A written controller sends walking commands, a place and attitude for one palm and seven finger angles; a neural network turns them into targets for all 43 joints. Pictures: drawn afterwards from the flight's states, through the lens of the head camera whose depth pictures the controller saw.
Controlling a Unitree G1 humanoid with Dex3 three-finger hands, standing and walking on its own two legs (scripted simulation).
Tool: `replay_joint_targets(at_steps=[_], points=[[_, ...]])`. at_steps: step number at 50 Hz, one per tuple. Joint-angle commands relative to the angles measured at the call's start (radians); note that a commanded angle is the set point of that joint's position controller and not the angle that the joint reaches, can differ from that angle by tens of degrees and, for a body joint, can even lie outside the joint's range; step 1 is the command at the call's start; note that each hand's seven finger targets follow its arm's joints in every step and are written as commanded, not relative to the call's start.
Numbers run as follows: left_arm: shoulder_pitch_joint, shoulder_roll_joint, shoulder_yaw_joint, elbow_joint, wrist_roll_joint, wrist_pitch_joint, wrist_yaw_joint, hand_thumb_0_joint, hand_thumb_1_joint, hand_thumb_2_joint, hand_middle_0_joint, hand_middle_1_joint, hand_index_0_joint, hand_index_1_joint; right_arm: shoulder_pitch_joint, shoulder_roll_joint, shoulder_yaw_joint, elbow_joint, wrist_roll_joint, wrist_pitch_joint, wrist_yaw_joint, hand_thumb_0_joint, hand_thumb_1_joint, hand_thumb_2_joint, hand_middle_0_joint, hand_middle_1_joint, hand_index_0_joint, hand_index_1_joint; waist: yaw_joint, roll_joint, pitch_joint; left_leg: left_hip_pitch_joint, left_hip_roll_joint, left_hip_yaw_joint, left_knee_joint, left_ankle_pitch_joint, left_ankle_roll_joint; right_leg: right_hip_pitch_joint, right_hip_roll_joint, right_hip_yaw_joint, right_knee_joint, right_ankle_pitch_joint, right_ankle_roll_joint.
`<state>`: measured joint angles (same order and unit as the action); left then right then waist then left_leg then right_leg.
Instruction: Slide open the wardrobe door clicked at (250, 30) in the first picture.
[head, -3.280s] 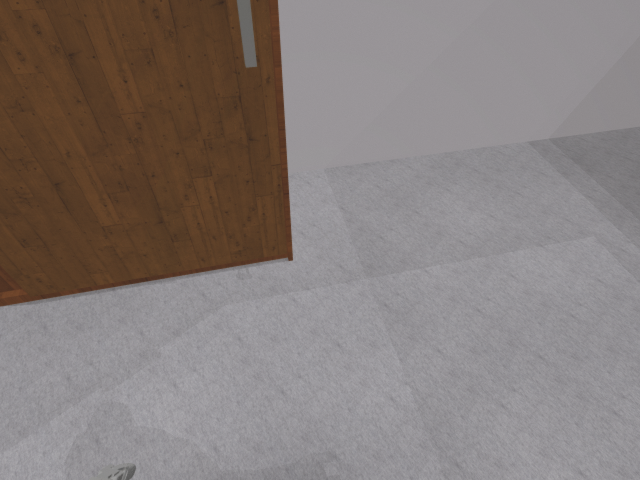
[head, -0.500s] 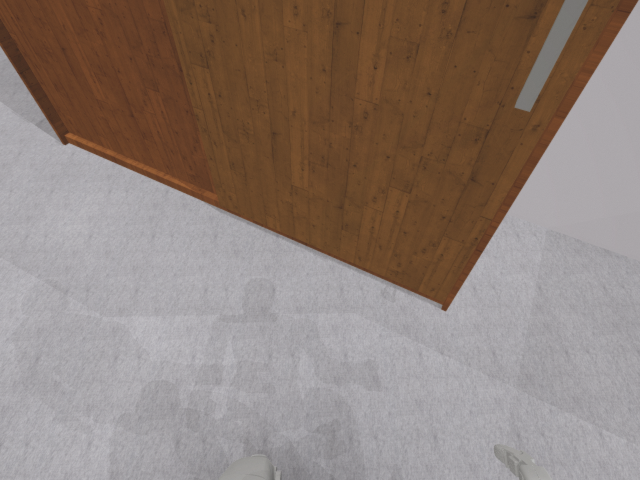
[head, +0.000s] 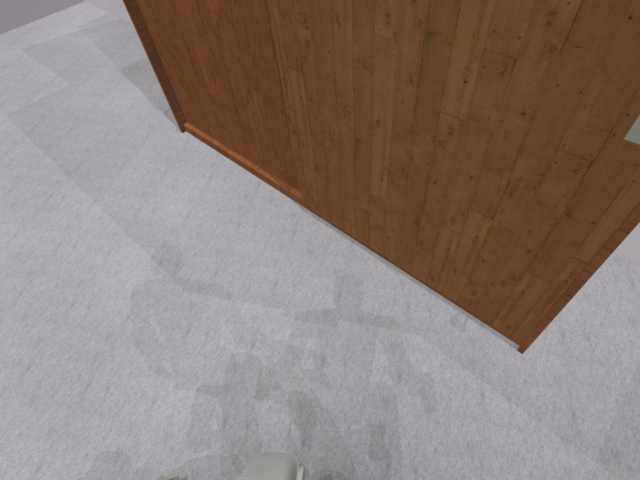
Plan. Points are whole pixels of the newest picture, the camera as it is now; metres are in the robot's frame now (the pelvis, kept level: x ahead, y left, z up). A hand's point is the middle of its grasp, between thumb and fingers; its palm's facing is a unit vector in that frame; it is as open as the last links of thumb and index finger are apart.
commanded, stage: walk to a spot facing it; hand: right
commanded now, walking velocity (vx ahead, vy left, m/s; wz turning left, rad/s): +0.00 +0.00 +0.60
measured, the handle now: out of the picture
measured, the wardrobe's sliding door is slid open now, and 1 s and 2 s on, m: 0.00 0.00 0.00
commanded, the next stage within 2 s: turn to face it in 1.74 s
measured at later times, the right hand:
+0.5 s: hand (435, 472) +0.16 -0.13 -0.15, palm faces -0.27 +0.93 -0.26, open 7.4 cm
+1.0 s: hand (463, 455) +0.19 -0.17 -0.17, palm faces -0.51 +0.84 -0.17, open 7.4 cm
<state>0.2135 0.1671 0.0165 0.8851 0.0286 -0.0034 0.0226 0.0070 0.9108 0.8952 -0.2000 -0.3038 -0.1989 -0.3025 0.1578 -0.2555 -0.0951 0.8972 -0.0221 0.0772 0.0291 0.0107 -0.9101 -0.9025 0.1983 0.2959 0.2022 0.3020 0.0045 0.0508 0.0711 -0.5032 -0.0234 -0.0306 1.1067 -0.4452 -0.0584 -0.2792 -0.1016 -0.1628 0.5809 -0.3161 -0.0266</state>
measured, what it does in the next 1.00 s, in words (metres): steps on the spot, turning left: left foot, then right foot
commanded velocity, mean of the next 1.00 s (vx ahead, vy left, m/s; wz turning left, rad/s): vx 0.00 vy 0.00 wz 0.60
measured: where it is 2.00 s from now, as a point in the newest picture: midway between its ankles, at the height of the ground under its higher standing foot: outside the picture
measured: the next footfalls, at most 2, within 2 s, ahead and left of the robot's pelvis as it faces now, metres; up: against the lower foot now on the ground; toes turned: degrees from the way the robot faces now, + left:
left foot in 0.36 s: +0.01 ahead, +0.14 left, +0.00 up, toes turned +19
right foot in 0.78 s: +0.10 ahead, -0.08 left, +0.00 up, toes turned +24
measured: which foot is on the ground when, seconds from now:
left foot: up 0.00-0.34, down 0.36-0.78, up 0.80-1.00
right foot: down 0.00-0.34, up 0.36-0.76, down 0.78-1.00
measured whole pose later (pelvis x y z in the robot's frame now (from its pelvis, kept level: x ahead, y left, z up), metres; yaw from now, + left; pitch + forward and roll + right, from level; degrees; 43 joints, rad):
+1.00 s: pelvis +0.01 -0.03 +0.01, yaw +36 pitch +0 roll +3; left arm 0.21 0.17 0.02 0.88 0.02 0.01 0.02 0.01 0.91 0.90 -0.20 -0.30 -0.20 -0.30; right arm 0.21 -0.28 -0.11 0.91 -0.02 0.08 0.04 0.01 -0.91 -0.90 0.20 0.30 0.20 0.30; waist -0.02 0.05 0.06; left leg -0.50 0.01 -0.02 1.18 -0.37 -0.09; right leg -0.22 -0.09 -0.19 0.48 -0.26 -0.05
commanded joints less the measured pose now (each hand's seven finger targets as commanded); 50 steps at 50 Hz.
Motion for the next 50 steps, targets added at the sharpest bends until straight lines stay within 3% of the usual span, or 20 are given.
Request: replay_joint_targets(at_steps=[1, 11, 13, 15, 16, 17, 18, 19, 21, 24, 33, 37, 38, 39, 40, 41, 42, 44, 46, 50], points=[[0.047, 0.188, 0.061, -0.042, -0.007, -0.023, 0.020, 0.000, 0.900, 0.900, -0.200, -0.300, -0.200, -0.300, -0.013, -0.039, -0.012, -0.081, 0.002, -0.023, 0.006, 0.000, -0.900, -0.900, 0.200, 0.300, 0.200, 0.300, 0.013, -0.218, -0.099, -0.093, 0.057, 0.036, 0.080, 0.048, -0.019, 0.231, -0.224, 0.093, -0.222, 0.576, -0.072], [0.090, 0.220, 0.093, 0.010, 0.000, -0.005, -0.001, 0.000, 0.900, 0.900, -0.200, -0.300, -0.200, -0.300, -0.083, -0.019, 0.001, -0.098, -0.001, -0.025, 0.003, 0.000, -0.900, -0.900, 0.200, 0.300, 0.200, 0.300, 0.055, -0.263, -0.081, 0.049, 0.069, 0.130, -0.277, -0.004, 0.002, 0.236, -0.298, 0.004, -0.183, 0.550, -0.092], [0.077, 0.233, 0.098, 0.009, 0.002, -0.003, -0.005, 0.000, 0.900, 0.900, -0.200, -0.300, -0.200, -0.300, -0.069, -0.018, 0.001, -0.099, 0.000, -0.034, 0.000, 0.000, -0.900, -0.900, 0.200, 0.300, 0.200, 0.300, 0.045, -0.260, -0.096, 0.102, 0.058, 0.140, -0.365, 0.009, 0.020, 0.223, -0.307, -0.011, -0.147, 0.551, -0.077], [0.055, 0.237, 0.099, 0.005, -0.002, -0.001, -0.010, 0.000, 0.900, 0.900, -0.200, -0.300, -0.200, -0.300, -0.001, -0.035, -0.003, -0.080, 0.000, -0.045, -0.006, 0.000, -0.900, -0.900, 0.200, 0.300, 0.200, 0.300, 0.003, -0.228, -0.129, 0.230, 0.046, 0.155, -0.548, 0.158, 0.041, 0.187, -0.290, -0.062, -0.041, 0.520, -0.026], [0.060, 0.221, 0.097, 0.001, -0.011, 0.001, -0.016, 0.000, 0.900, 0.900, -0.200, -0.300, -0.200, -0.300, 0.065, -0.083, -0.009, -0.063, -0.004, -0.056, -0.014, 0.000, -0.900, -0.900, 0.200, 0.300, 0.200, 0.300, -0.034, -0.134, -0.173, 0.397, 0.081, 0.103, -0.674, 0.305, 0.067, 0.091, -0.264, -0.098, 0.122, 0.464, 0.026], [0.056, 0.148, 0.075, -0.043, -0.014, 0.008, -0.021, 0.000, 0.900, 0.900, -0.200, -0.300, -0.200, -0.300, 0.133, -0.202, -0.029, -0.046, -0.013, -0.071, -0.029, 0.000, -0.900, -0.900, 0.200, 0.300, 0.200, 0.300, -0.067, 0.201, -0.191, 0.612, 0.333, -0.245, -0.731, 0.646, 0.166, -0.226, -0.128, -0.126, 0.359, -0.063, 0.094], [-0.009, 0.136, 0.064, -0.082, -0.014, 0.020, -0.012, 0.000, 0.900, 0.900, -0.200, -0.300, -0.200, -0.300, 0.178, -0.250, -0.038, -0.032, 0.007, -0.067, -0.040, 0.000, -0.900, -0.900, 0.200, 0.300, 0.200, 0.300, -0.090, 0.220, -0.189, 0.560, 0.449, -0.340, -0.711, 0.936, 0.265, -0.331, -0.044, 0.012, 0.529, -0.348, 0.112], [-0.039, 0.135, 0.060, -0.086, -0.016, 0.030, -0.001, 0.000, 0.900, 0.900, -0.200, -0.300, -0.200, -0.300, 0.164, -0.236, -0.043, -0.039, 0.010, -0.064, -0.049, 0.000, -0.900, -0.900, 0.200, 0.300, 0.200, 0.300, -0.087, 0.230, -0.180, 0.488, 0.403, -0.328, -0.728, 0.828, 0.278, -0.335, -0.046, 0.109, 0.582, -0.315, 0.102], [-0.063, 0.154, 0.067, -0.065, -0.009, 0.037, 0.000, 0.000, 0.900, 0.900, -0.200, -0.300, -0.200, -0.300, 0.033, -0.169, -0.029, -0.068, 0.006, -0.055, -0.054, 0.000, -0.900, -0.900, 0.200, 0.300, 0.200, 0.300, -0.041, 0.125, -0.090, 0.397, 0.315, -0.256, -0.736, 0.646, 0.256, -0.339, -0.058, 0.145, 0.609, -0.175, 0.109], [-0.020, 0.146, 0.063, -0.035, -0.005, 0.039, -0.004, 0.000, 0.900, 0.900, -0.200, -0.300, -0.200, -0.300, 0.002, -0.149, -0.014, -0.082, 0.004, -0.065, -0.048, 0.000, -0.900, -0.900, 0.200, 0.300, 0.200, 0.300, -0.005, 0.089, -0.107, 0.359, 0.246, -0.178, -0.715, 0.718, 0.224, -0.270, -0.031, 0.121, 0.531, -0.093, 0.127], [-0.083, 0.149, 0.058, -0.078, -0.019, 0.027, -0.001, 0.000, 0.900, 0.900, -0.200, -0.300, -0.200, -0.300, 0.026, -0.186, -0.024, -0.080, -0.002, -0.052, -0.038, 0.000, -0.900, -0.900, 0.200, 0.300, 0.200, 0.300, -0.027, 0.115, -0.121, 0.314, 0.219, -0.318, -0.722, 0.572, 0.238, -0.146, 0.045, 0.116, 0.245, -0.109, 0.110], [0.036, 0.155, 0.057, -0.054, -0.026, 0.011, 0.010, 0.000, 0.900, 0.900, -0.200, -0.300, -0.200, -0.300, -0.035, -0.175, -0.025, -0.097, 0.005, -0.040, -0.037, 0.000, -0.900, -0.900, 0.200, 0.300, 0.200, 0.300, 0.033, 0.114, -0.145, 0.202, 0.166, -0.336, -0.639, 0.524, 0.166, 0.090, 0.070, 0.103, -0.082, 0.042, 0.087], [0.075, 0.195, 0.062, -0.047, -0.023, 0.001, 0.015, 0.000, 0.900, 0.900, -0.200, -0.300, -0.200, -0.300, -0.034, -0.135, -0.017, -0.108, 0.012, -0.035, -0.035, 0.000, -0.900, -0.900, 0.200, 0.300, 0.200, 0.300, 0.051, -0.007, -0.159, 0.087, 0.092, -0.285, -0.547, 0.386, 0.118, 0.217, -0.018, 0.191, -0.215, 0.067, 0.057], [0.060, 0.297, 0.077, -0.064, -0.008, -0.004, 0.012, 0.000, 0.900, 0.900, -0.200, -0.300, -0.200, -0.300, 0.005, -0.070, -0.006, -0.124, 0.020, -0.031, -0.022, 0.000, -0.900, -0.900, 0.200, 0.300, 0.200, 0.300, 0.033, -0.324, -0.146, -0.093, -0.053, -0.122, -0.326, 0.016, 0.049, 0.282, -0.283, 0.464, -0.326, 0.113, -0.029], [0.020, 0.318, 0.080, -0.080, -0.008, 0.002, 0.011, 0.000, 0.900, 0.900, -0.200, -0.300, -0.200, -0.300, 0.019, -0.092, -0.012, -0.117, 0.003, -0.027, -0.021, 0.000, -0.900, -0.900, 0.200, 0.300, 0.200, 0.300, 0.026, -0.373, -0.115, -0.094, -0.022, -0.054, -0.091, -0.143, 0.018, 0.155, -0.409, 0.532, -0.365, 0.054, -0.093], [-0.025, 0.273, 0.069, -0.090, -0.006, -0.003, 0.015, 0.000, 0.900, 0.900, -0.200, -0.300, -0.200, -0.300, 0.009, -0.120, -0.023, -0.100, -0.008, -0.024, -0.018, 0.000, -0.900, -0.900, 0.200, 0.300, 0.200, 0.300, 0.013, -0.305, -0.078, -0.074, 0.005, -0.080, 0.017, -0.106, 0.011, 0.059, -0.377, 0.506, -0.369, 0.031, -0.104], [-0.064, 0.239, 0.058, -0.102, -0.003, -0.006, 0.015, 0.000, 0.900, 0.900, -0.200, -0.300, -0.200, -0.300, 0.009, -0.122, -0.034, -0.089, -0.009, -0.026, -0.006, 0.000, -0.900, -0.900, 0.200, 0.300, 0.200, 0.300, -0.010, -0.220, -0.030, -0.057, 0.018, -0.057, 0.094, -0.039, 0.008, 0.006, -0.311, 0.407, -0.363, 0.029, -0.099], [-0.076, 0.209, 0.051, -0.101, -0.003, -0.014, 0.016, 0.000, 0.900, 0.900, -0.200, -0.300, -0.200, -0.300, 0.046, -0.090, -0.030, -0.069, -0.010, -0.023, 0.006, 0.000, -0.900, -0.900, 0.200, 0.300, 0.200, 0.300, -0.028, -0.180, -0.045, -0.072, 0.032, -0.022, 0.147, 0.062, -0.010, 0.071, -0.212, 0.235, -0.319, 0.193, -0.064], [-0.034, 0.195, 0.055, -0.085, -0.010, -0.017, 0.018, 0.000, 0.900, 0.900, -0.200, -0.300, -0.200, -0.300, 0.053, -0.078, -0.025, -0.060, -0.005, -0.020, 0.007, 0.000, -0.900, -0.900, 0.200, 0.300, 0.200, 0.300, -0.013, -0.203, -0.078, -0.084, 0.044, -0.003, 0.136, 0.088, -0.024, 0.151, -0.198, 0.160, -0.288, 0.319, -0.060], [0.055, 0.199, 0.064, -0.045, -0.009, -0.015, 0.015, 0.000, 0.900, 0.900, -0.200, -0.300, -0.200, -0.300, 0.000, -0.055, -0.016, -0.071, -0.001, -0.012, 0.006, 0.000, -0.900, -0.900, 0.200, 0.300, 0.200, 0.300, 0.021, -0.202, -0.070, -0.076, 0.068, 0.027, 0.042, 0.063, -0.035, 0.206, -0.235, 0.138, -0.283, 0.344, -0.088]])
